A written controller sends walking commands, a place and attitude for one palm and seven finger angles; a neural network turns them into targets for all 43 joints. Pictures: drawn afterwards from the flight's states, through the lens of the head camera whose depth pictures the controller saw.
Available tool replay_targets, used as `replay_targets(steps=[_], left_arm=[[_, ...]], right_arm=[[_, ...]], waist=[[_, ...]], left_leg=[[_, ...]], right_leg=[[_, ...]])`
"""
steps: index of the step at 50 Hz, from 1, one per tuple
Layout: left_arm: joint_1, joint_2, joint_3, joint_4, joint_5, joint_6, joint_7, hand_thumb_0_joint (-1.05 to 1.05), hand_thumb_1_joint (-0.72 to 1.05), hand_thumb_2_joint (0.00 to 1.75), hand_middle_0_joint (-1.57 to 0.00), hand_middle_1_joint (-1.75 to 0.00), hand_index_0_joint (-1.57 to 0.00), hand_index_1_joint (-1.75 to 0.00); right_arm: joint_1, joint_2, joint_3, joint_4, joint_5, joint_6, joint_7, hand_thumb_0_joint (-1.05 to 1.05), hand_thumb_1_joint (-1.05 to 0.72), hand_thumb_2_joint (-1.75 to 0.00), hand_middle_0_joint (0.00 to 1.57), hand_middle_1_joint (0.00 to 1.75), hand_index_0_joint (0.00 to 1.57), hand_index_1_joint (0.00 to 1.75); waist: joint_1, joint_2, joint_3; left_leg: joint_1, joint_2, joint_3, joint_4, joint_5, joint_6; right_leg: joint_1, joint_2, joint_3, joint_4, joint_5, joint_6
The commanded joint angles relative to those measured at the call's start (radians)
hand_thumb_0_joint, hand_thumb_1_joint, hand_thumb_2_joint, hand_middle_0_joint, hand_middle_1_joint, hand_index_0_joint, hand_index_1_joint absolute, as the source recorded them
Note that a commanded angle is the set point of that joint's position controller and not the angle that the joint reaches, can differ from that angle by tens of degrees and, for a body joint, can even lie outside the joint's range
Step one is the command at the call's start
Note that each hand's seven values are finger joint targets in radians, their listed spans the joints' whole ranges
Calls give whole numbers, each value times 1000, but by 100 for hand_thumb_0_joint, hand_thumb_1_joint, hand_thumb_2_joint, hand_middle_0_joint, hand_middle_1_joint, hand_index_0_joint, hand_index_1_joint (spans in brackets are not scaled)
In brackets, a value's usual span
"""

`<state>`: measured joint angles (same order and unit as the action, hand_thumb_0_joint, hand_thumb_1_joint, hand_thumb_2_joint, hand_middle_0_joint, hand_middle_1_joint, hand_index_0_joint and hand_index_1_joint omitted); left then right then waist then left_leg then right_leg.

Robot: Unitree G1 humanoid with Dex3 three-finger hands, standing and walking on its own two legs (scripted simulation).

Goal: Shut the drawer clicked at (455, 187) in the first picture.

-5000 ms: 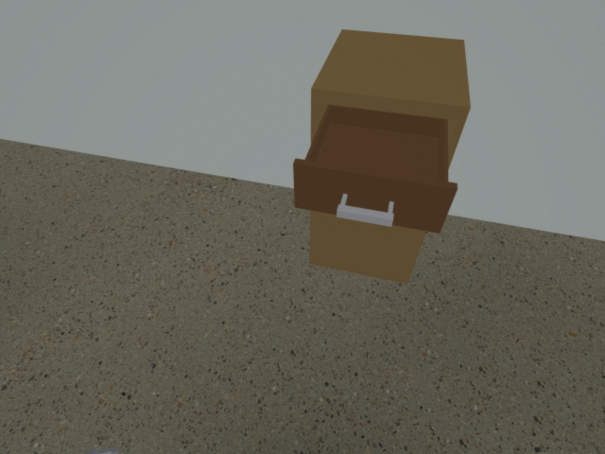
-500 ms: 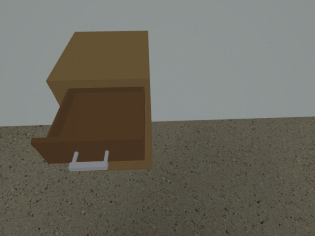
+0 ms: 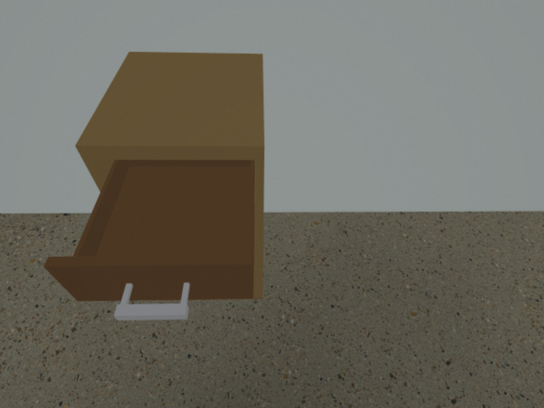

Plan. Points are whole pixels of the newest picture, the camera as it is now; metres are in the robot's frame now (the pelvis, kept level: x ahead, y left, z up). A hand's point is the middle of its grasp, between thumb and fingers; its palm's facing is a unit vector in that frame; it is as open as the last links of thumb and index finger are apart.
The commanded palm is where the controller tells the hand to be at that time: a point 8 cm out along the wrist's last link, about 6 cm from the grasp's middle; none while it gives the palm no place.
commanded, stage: raise the hand and make a fist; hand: left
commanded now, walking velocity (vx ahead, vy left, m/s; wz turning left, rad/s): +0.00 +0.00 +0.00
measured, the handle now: (154, 300) +0.31 +0.24 -0.11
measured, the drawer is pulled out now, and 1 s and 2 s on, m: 0.27 0.27 0.27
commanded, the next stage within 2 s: bring the fist close to the handle in 1.94 s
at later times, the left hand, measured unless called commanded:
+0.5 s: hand out of the picture +0.11 +0.16 -0.07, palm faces +0.18 -0.98 -0.01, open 5.7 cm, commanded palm +0.09 +0.21 -0.05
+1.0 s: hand out of the picture +0.12 +0.17 -0.03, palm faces +0.08 -1.00 -0.04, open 3.4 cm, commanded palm +0.08 +0.22 -0.03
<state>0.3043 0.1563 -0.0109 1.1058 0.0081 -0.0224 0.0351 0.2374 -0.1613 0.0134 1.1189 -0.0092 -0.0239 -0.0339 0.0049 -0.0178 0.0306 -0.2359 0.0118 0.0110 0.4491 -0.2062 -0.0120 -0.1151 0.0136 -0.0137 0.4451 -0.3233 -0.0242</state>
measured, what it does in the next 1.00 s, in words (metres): lowers itself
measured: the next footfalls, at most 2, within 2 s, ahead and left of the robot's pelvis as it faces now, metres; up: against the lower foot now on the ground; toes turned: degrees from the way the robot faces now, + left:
none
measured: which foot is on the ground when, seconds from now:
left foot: down 0.00-1.00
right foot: down 0.00-1.00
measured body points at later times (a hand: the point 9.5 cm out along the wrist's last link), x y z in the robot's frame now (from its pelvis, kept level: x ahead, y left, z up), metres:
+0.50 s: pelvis -0.04 -0.01 -0.11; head +0.01 -0.01 +0.34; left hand +0.09 +0.21 -0.07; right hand +0.24 -0.23 -0.13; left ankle +0.02 +0.13 -0.74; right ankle -0.05 -0.10 -0.74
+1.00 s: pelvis -0.05 -0.01 -0.09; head -0.02 -0.01 +0.36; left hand +0.11 +0.22 -0.03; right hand +0.09 -0.27 -0.18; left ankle +0.02 +0.13 -0.74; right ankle -0.05 -0.10 -0.74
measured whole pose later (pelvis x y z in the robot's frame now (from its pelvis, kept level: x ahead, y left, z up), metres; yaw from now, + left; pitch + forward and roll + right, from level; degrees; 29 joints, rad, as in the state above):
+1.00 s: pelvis -0.05 -0.01 -0.09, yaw +0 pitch +13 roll -1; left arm 0.63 0.17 0.10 -0.13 -0.26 -0.45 -0.15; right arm 0.30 -0.24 -0.05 0.59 0.03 -0.19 -0.08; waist -0.02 0.05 -0.16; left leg -0.95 0.04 -0.04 1.14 -0.42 -0.02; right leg -0.81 0.03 -0.08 1.16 -0.58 -0.05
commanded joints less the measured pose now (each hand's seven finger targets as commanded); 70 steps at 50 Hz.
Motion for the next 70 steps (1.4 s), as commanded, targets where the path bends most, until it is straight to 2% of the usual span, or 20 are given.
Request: replay_targets(steps=[1,2,3,4,5,6,7,9,10,12,15,19,23,26,28,32,35,40,49,70], left_arm=[[72,97,20,-22,6,-7,3,0,90,90,-20,-30,-20,-30],[142,105,22,-4,19,-29,44,0,90,90,-20,-30,-20,-30],[-599,309,91,-1620,-192,-235,40,0,90,90,-22,-32,-22,-32],[-136,231,119,-1355,-111,-195,90,0,90,90,-24,-34,-24,-34],[162,25,-12,-1189,-130,-65,120,0,90,90,-26,-37,-26,-37],[157,-96,-76,-1134,-151,-51,93,0,90,90,-28,-39,-28,-39],[82,-32,-19,-1157,-150,-98,78,0,90,90,-30,-41,-30,-41],[342,-76,20,-986,-164,-219,0,0,90,90,-34,-45,-34,-45],[478,-83,39,-948,-167,-290,-56,0,90,90,-36,-47,-36,-47],[544,-109,27,-1035,-208,-464,-186,0,90,90,-40,-52,-40,-52],[545,26,172,-1055,-216,-617,-287,0,90,90,-46,-58,-46,-58],[407,31,146,-1346,-236,-523,-236,0,90,90,-54,-67,-54,-67],[256,54,106,-1598,-213,-579,-151,0,90,90,-62,-75,-62,-75],[148,82,68,-1641,-209,-616,-183,0,90,90,-68,-82,-68,-82],[167,70,57,-1528,-226,-590,-240,0,90,90,-72,-86,-72,-86],[258,111,133,-1387,-270,-435,-301,0,90,90,-80,-95,-80,-95],[294,162,240,-1342,-290,-336,-260,0,90,90,-86,-101,-86,-101],[253,147,243,-1436,-280,-400,-168,0,90,90,-96,-112,-96,-112],[357,84,125,-1447,-268,-514,-197,0,90,90,-114,-132,-114,-132],[423,68,50,-1624,-192,-382,-126,0,90,90,-140,-160,-140,-160]], right_arm=[[51,-103,-17,-25,2,-13,-2,0,-90,-90,20,30,20,30],[-37,-115,-21,-96,9,-15,7,0,-90,-90,20,30,20,30],[2,-280,-52,-444,53,-154,-31,0,-90,-90,20,30,20,30],[-53,-183,-31,-387,28,-252,-68,0,-90,-90,20,30,20,30],[-55,-152,-43,-393,46,-286,-57,0,-90,-90,20,30,20,30],[-21,-158,-43,-380,50,-288,-43,0,-90,-90,20,30,20,30],[-49,-187,-69,-440,33,-292,-37,0,-90,-90,20,30,20,30],[-84,-189,-97,-489,1,-287,-22,0,-90,-90,20,30,20,30],[-110,-181,-107,-525,8,-283,-3,0,-90,-90,20,30,20,30],[-151,-172,-118,-589,-3,-275,31,0,-90,-90,20,30,20,30],[-191,-167,-142,-653,-2,-252,59,0,-90,-90,20,30,20,30],[-226,-163,-125,-800,13,-199,31,0,-90,-90,20,30,20,30],[-121,-141,-109,-807,2,-190,1,0,-90,-90,20,30,20,30],[-77,-152,-92,-774,-4,-203,-22,0,-90,-90,20,30,20,30],[-82,-156,-78,-757,5,-216,-32,0,-90,-90,20,30,20,30],[-112,-155,-69,-763,34,-214,-49,0,-90,-90,20,30,20,30],[-148,-135,-63,-763,42,-196,-59,0,-90,-90,20,30,20,30],[-126,-123,-61,-749,32,-206,-56,0,-90,-90,20,30,20,30],[-97,-155,-85,-745,36,-249,-42,0,-90,-90,20,30,20,30],[-96,-150,-53,-851,24,-141,-13,0,-90,-90,20,30,20,30]], waist=[[1,19,21],[30,27,41],[-103,211,-465],[16,336,-479],[-24,240,-295],[-58,100,-144],[-69,-18,-32],[-21,-227,-72],[31,-211,-107],[70,-200,-222],[102,-40,-268],[68,26,-361],[1,99,-395],[-52,94,-422],[-66,48,-336],[-10,-13,-346],[35,-43,-346],[22,-38,-306],[-2,20,-283],[2,62,-279]], left_leg=[[81,85,-75,-47,249,48],[18,80,-35,169,256,23],[320,-24,-8,28,328,57],[426,34,-10,8,464,56],[268,32,-37,-6,429,41],[148,25,-49,36,333,43],[10,14,-72,96,197,42],[-155,-2,-53,225,129,39],[-216,-10,-37,276,161,27],[-322,-15,-15,396,183,10],[-455,-20,2,525,121,4],[-518,-34,16,577,-27,30],[-513,-13,-23,650,-58,53],[-517,-1,-41,702,-41,66],[-586,4,-53,705,-105,63],[-645,-7,-51,676,-179,55],[-659,-10,-51,649,-192,49],[-628,-2,-51,606,-178,48],[-551,-8,-43,561,-185,53],[-443,4,-91,490,-162,51]], right_leg=[[-74,-102,74,-83,246,-1],[-106,-159,161,-126,594,33],[-58,-71,37,23,555,-3],[-99,-17,-16,108,324,-21],[-225,-1,-83,138,129,-1],[-285,-8,-93,122,116,7],[-360,-8,-104,101,117,13],[-454,3,-118,182,149,20],[-446,2,-111,253,208,11],[-489,0,-100,413,307,12],[-595,-9,-56,554,268,-6],[-635,2,-17,572,102,-5],[-717,9,22,556,20,-5],[-750,8,42,553,47,4],[-767,11,42,525,-25,8],[-671,-12,101,443,-166,28],[-593,-34,140,400,-210,46],[-612,-33,107,398,-196,45],[-686,-12,36,419,-237,17],[-682,36,-85,484,-115,-3]])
